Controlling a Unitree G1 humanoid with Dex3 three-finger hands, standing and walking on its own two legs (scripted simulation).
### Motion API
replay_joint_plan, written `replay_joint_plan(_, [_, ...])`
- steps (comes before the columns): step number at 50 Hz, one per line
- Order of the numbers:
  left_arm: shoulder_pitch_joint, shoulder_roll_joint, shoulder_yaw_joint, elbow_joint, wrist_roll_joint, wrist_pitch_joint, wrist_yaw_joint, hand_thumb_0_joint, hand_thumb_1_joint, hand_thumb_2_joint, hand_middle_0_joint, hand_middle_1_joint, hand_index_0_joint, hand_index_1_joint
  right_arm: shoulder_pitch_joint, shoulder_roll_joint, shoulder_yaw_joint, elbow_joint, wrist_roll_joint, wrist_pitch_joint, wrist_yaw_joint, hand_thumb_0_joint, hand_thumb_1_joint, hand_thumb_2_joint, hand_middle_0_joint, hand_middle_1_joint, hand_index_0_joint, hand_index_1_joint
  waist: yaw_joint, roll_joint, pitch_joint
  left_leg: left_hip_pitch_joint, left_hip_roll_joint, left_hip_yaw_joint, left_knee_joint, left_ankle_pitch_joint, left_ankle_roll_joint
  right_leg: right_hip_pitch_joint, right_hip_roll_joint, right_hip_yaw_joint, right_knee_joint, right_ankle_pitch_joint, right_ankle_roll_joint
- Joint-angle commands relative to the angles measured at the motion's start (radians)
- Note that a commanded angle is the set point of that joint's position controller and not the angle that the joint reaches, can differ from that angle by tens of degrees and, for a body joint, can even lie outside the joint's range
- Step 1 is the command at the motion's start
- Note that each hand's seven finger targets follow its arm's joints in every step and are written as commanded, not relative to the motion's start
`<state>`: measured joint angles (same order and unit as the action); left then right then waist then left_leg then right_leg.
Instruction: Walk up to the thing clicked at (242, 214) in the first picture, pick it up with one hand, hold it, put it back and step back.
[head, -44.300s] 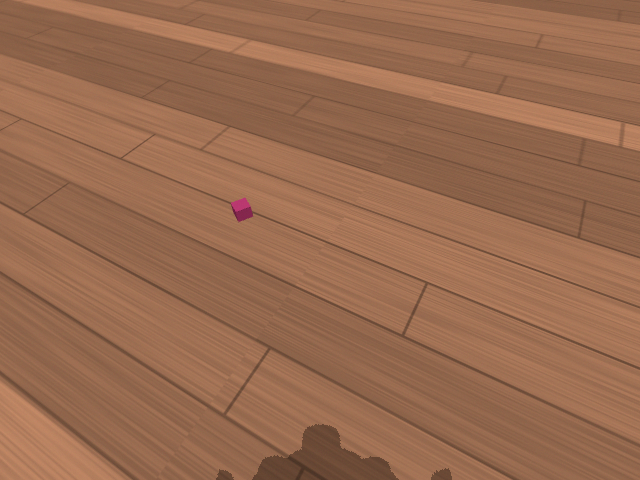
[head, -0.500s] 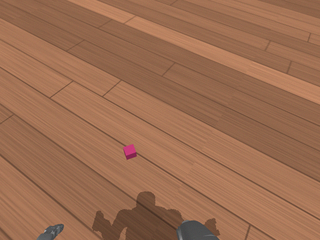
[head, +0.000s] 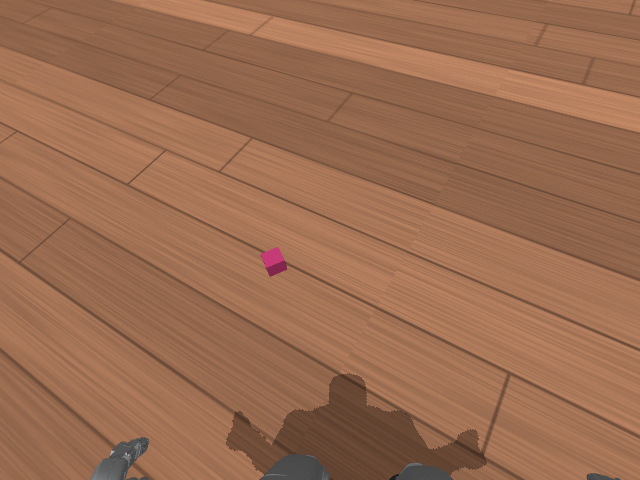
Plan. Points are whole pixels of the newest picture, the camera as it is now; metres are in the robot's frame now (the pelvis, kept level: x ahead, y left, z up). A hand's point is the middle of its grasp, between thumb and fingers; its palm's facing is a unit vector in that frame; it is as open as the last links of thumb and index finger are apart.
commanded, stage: step back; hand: left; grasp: from above
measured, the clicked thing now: (273, 261) +0.84 +0.30 -0.73
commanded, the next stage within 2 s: stand in 1.64 s
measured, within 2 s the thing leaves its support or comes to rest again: neither
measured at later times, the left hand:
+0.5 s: hand out of the picture -0.13 +0.23 -0.16, palm faces -0.01 -0.91 -0.41, open 7.4 cm
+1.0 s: hand out of the picture -0.18 +0.25 -0.14, palm faces +0.05 -0.92 -0.39, open 7.4 cm
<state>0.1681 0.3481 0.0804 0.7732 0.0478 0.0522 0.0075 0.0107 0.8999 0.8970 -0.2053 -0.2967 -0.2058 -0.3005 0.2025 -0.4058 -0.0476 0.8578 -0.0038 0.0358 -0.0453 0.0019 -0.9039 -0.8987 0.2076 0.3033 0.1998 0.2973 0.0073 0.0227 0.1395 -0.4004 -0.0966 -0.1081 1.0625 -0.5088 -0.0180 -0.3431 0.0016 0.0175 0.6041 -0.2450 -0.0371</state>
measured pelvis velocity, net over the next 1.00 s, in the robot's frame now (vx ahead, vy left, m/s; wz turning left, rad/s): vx -0.23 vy -0.04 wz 0.07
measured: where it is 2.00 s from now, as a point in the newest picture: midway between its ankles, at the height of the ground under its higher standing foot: outside the picture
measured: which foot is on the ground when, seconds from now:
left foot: up 0.00-0.10, down 0.12-0.50, up 0.52-0.78, down 0.80-1.00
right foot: down 0.00-0.14, up 0.16-0.44, down 0.46-0.82, up 0.84-1.00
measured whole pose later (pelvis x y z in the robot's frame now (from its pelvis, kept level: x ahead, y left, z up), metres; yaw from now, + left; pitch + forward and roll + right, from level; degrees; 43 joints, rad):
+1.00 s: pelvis -0.23 -0.04 +0.01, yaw +4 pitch -2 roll +0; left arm 0.23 0.42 0.07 0.96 0.02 -0.01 -0.02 0.01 0.90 0.90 -0.20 -0.30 -0.20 -0.30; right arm 0.29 -0.35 -0.06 0.96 -0.04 -0.02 0.02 0.00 -0.90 -0.90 0.21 0.30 0.20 0.30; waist -0.01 -0.03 0.06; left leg -0.17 -0.02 -0.04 0.51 -0.31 0.02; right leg -0.38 -0.03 0.00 0.83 -0.46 -0.02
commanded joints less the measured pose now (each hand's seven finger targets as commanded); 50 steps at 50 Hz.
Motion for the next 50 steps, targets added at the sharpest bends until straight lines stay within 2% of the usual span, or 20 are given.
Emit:
replay_joint_plan(1, [0.043,0.238,0.073,-0.104,-0.002,-0.017,0.030,0.000,0.900,0.900,-0.200,-0.300,-0.200,-0.300,-0.006,-0.142,-0.041,-0.094,-0.014,-0.039,-0.006,0.000,-0.900,-0.900,0.200,0.300,0.200,0.300,0.057,-0.222,-0.215,-0.095,0.060,0.043,-0.251,-0.041,0.001,0.382,-0.261,0.228,-0.062,0.568,-0.194])
replay_joint_plan(5, [-0.036,0.248,0.053,-0.127,-0.022,0.007,0.015,0.000,0.900,0.900,-0.200,-0.300,-0.200,-0.300,0.116,-0.162,-0.063,-0.030,-0.022,-0.035,0.005,0.000,-0.900,-0.900,0.200,0.300,0.200,0.300,-0.014,-0.134,-0.233,0.181,0.059,0.108,-0.637,0.306,0.043,0.171,-0.201,0.171,0.018,0.306,-0.102])
replay_joint_plan(7, [-0.049,0.194,0.038,-0.143,-0.028,0.008,0.008,0.000,0.900,0.900,-0.200,-0.300,-0.200,-0.300,0.085,-0.284,-0.091,-0.049,-0.044,-0.034,0.009,0.000,-0.900,-0.900,0.200,0.300,0.200,0.300,-0.013,0.169,-0.209,0.271,0.360,-0.309,-0.708,0.440,0.178,-0.144,0.002,0.042,0.252,-0.170,0.003])
replay_joint_plan(8, [-0.097,0.233,0.061,-0.144,-0.025,0.008,0.019,0.000,0.900,0.900,-0.200,-0.300,-0.200,-0.300,0.016,-0.361,-0.101,-0.078,-0.045,-0.030,0.016,0.000,-0.900,-0.900,0.200,0.300,0.200,0.300,-0.042,0.230,-0.166,0.068,0.520,-0.443,-0.761,0.434,0.327,-0.110,0.062,0.063,0.474,-0.392,0.028])
replay_joint_plan(9, [-0.104,0.268,0.073,-0.130,-0.014,0.010,0.021,0.000,0.900,0.900,-0.200,-0.300,-0.200,-0.300,-0.057,-0.362,-0.104,-0.101,-0.046,-0.040,0.007,0.000,-0.900,-0.900,0.200,0.300,0.200,0.300,-0.032,0.214,-0.113,-0.068,0.571,-0.507,-0.783,0.439,0.371,-0.048,0.037,0.164,0.641,-0.410,0.031])
replay_joint_plan(12, [0.006,0.235,0.070,-0.057,-0.034,0.015,0.009,0.000,0.900,0.900,-0.200,-0.300,-0.200,-0.300,-0.148,-0.221,-0.059,-0.119,-0.051,-0.043,0.001,0.000,-0.900,-0.900,0.200,0.300,0.200,0.300,0.053,0.071,-0.111,0.023,0.359,-0.134,-0.678,0.609,0.255,-0.100,0.101,0.174,0.747,-0.264,0.028])
replay_joint_plan(19, [0.019,0.199,0.035,-0.028,-0.030,-0.029,0.005,0.000,0.900,0.900,-0.200,-0.300,-0.200,-0.300,-0.023,-0.220,-0.067,-0.088,-0.039,-0.020,0.018,0.000,-0.900,-0.900,0.200,0.300,0.200,0.300,-0.032,0.197,-0.213,0.366,0.313,-0.072,-0.577,0.518,0.248,-0.081,0.013,0.040,0.156,-0.279,0.068])
replay_joint_plan(22, [0.142,0.189,0.034,0.071,-0.030,-0.057,0.012,0.000,0.900,0.900,-0.200,-0.300,-0.200,-0.300,-0.069,-0.254,-0.072,-0.081,-0.029,0.008,0.029,0.000,-0.900,-0.900,0.200,0.300,0.200,0.300,0.019,0.205,-0.275,0.288,0.295,-0.023,-0.464,0.476,0.199,0.142,0.025,-0.047,-0.256,-0.077,0.037])
replay_joint_plan(23, [0.145,0.223,0.044,0.098,-0.015,-0.064,0.015,0.000,0.900,0.900,-0.200,-0.300,-0.200,-0.300,-0.064,-0.222,-0.062,-0.078,-0.026,0.014,0.032,0.000,-0.900,-0.900,0.200,0.300,0.200,0.300,0.012,0.127,-0.263,0.165,0.241,0.006,-0.403,0.402,0.159,0.232,0.022,-0.001,-0.273,-0.024,0.024])
replay_joint_plan(24, [0.137,0.288,0.064,0.096,0.000,-0.068,0.015,0.000,0.900,0.900,-0.200,-0.300,-0.200,-0.300,-0.057,-0.162,-0.043,-0.092,-0.019,0.013,0.034,0.000,-0.900,-0.900,0.200,0.300,0.200,0.300,0.005,-0.037,-0.213,-0.067,0.157,0.030,-0.286,0.198,0.101,0.280,-0.091,0.238,-0.246,-0.077,-0.014])
replay_joint_plan(25, [0.074,0.389,0.087,0.058,0.002,-0.066,0.013,0.000,0.900,0.900,-0.200,-0.300,-0.200,-0.300,-0.069,-0.128,-0.036,-0.116,-0.020,0.008,0.028,0.000,-0.900,-0.900,0.200,0.300,0.200,0.300,0.009,-0.221,-0.152,-0.218,0.049,0.033,-0.209,-0.042,0.034,0.156,-0.295,0.481,-0.301,-0.252,-0.100])
replay_joint_plan(26, [0.017,0.456,0.091,0.034,0.007,-0.062,0.017,0.000,0.900,0.900,-0.200,-0.300,-0.200,-0.300,-0.143,-0.198,-0.065,-0.109,-0.026,0.016,0.015,0.000,-0.900,-0.900,0.200,0.300,0.200,0.300,0.073,-0.275,-0.069,-0.081,0.079,-0.083,-0.050,-0.080,0.008,-0.156,-0.439,0.633,-0.392,-0.403,-0.234])
replay_joint_plan(30, [-0.096,0.288,0.059,0.033,-0.005,-0.079,0.022,0.000,0.900,0.900,-0.200,-0.300,-0.200,-0.300,-0.032,-0.178,-0.058,-0.021,-0.008,0.002,0.035,0.000,-0.900,-0.900,0.200,0.300,0.200,0.300,-0.034,-0.139,-0.023,-0.081,0.015,-0.060,0.035,0.122,0.005,-0.045,-0.196,0.188,-0.248,-0.100,-0.112])
replay_joint_plan(35, [0.063,0.313,0.076,0.077,0.008,-0.092,0.011,0.000,0.900,0.900,-0.200,-0.300,-0.200,-0.300,-0.076,-0.168,-0.050,-0.022,-0.031,-0.031,0.054,0.000,-0.900,-0.900,0.200,0.300,0.200,0.300,0.075,-0.224,-0.082,-0.141,0.080,0.020,-0.275,0.027,-0.016,0.229,-0.219,0.260,-0.249,-0.386,-0.134])
replay_joint_plan(39, [0.017,0.308,0.057,0.064,-0.010,-0.073,-0.002,0.000,0.900,0.900,-0.200,-0.300,-0.200,-0.300,0.008,-0.151,-0.062,0.030,-0.035,-0.062,0.060,0.000,-0.900,-0.900,0.200,0.300,0.200,0.300,0.009,-0.202,-0.115,0.173,0.061,0.117,-0.717,0.111,0.022,0.122,-0.221,0.181,-0.133,-0.177,-0.117])
replay_joint_plan(41, [0.074,0.193,0.021,0.058,-0.018,-0.069,-0.003,0.000,0.900,0.900,-0.200,-0.300,-0.200,-0.300,0.094,-0.220,-0.094,0.062,-0.052,-0.077,0.048,0.000,-0.900,-0.900,0.200,0.300,0.200,0.300,-0.012,0.078,-0.182,0.439,0.218,-0.199,-0.796,0.064,0.081,-0.117,-0.094,0.040,0.217,-0.135,-0.024])
replay_joint_plan(42, [-0.007,0.203,0.022,0.046,-0.031,-0.072,-0.001,0.000,0.900,0.900,-0.200,-0.300,-0.200,-0.300,0.094,-0.342,-0.114,0.050,-0.048,-0.076,0.048,0.000,-0.900,-0.900,0.200,0.300,0.200,0.300,-0.043,0.198,-0.113,0.385,0.408,-0.521,-0.857,-0.199,0.209,-0.323,0.011,-0.077,0.312,-0.313,0.014])
replay_joint_plan(43, [-0.087,0.293,0.046,0.048,-0.013,-0.078,0.006,0.000,0.900,0.900,-0.200,-0.300,-0.200,-0.300,0.091,-0.364,-0.121,0.054,-0.035,-0.075,0.054,0.000,-0.900,-0.900,0.200,0.300,0.200,0.300,-0.072,0.130,-0.017,0.204,0.468,-0.580,-0.888,-0.286,0.295,-0.269,-0.056,0.047,0.367,-0.332,0.007])
replay_joint_plan(46, [0.001,0.257,0.038,0.078,-0.028,-0.095,-0.012,0.000,0.900,0.900,-0.200,-0.300,-0.200,-0.300,0.004,-0.226,-0.081,0.026,-0.039,-0.082,0.053,0.000,-0.900,-0.900,0.200,0.300,0.200,0.300,-0.003,0.089,-0.008,0.260,0.323,-0.257,-0.791,0.070,0.219,-0.228,-0.068,0.030,0.275,-0.239,0.003])
replay_joint_plan(50, [-0.006,0.220,0.033,0.089,-0.030,-0.102,-0.019,0.000,0.900,0.900,-0.200,-0.300,-0.200,-0.300,0.038,-0.229,-0.082,0.038,-0.031,-0.084,0.053,0.000,-0.900,-0.900,0.200,0.300,0.200,0.300,-0.029,0.158,-0.068,0.216,0.296,-0.161,-0.721,0.341,0.197,-0.046,-0.027,-0.045,0.107,-0.169,0.022])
